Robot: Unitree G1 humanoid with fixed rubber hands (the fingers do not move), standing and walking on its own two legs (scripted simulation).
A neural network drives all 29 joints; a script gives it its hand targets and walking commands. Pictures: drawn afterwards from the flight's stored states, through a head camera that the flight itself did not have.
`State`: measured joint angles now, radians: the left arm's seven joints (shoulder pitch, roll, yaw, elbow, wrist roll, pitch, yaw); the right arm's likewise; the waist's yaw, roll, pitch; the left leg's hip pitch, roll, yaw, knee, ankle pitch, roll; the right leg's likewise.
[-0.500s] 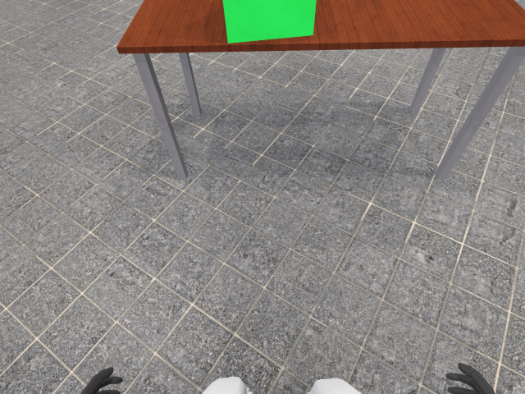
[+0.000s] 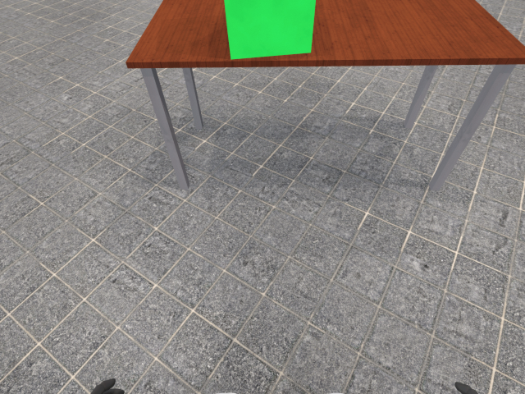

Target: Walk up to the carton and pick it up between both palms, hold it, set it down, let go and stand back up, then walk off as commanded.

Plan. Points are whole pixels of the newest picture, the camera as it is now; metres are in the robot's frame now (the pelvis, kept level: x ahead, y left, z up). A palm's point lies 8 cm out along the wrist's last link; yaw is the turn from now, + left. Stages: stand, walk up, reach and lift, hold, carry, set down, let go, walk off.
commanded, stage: stand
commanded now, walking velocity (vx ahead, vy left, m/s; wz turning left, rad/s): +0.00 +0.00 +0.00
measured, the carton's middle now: out of the picture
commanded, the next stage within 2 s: none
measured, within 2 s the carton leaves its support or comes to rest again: neither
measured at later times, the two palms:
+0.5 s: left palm out of the picture +0.08 +0.30 -0.10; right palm out of the picture +0.06 -0.30 -0.11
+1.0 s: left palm out of the picture +0.09 +0.29 -0.10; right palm out of the picture +0.07 -0.30 -0.11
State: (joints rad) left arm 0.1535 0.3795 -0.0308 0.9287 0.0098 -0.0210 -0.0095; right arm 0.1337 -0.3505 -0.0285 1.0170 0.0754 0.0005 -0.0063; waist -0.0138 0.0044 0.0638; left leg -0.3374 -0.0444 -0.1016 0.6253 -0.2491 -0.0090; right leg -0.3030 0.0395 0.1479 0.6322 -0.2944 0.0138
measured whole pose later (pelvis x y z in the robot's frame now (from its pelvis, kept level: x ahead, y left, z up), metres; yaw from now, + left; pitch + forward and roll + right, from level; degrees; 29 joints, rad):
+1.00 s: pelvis -0.01 +0.00 +0.00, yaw +0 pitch -2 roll +0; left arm 0.15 0.38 -0.03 0.97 0.01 -0.02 -0.01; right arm 0.13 -0.34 -0.03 1.04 0.08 0.00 0.00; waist -0.01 -0.01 0.05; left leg -0.33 -0.04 -0.10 0.57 -0.21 -0.02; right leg -0.30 0.04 0.15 0.60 -0.26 0.02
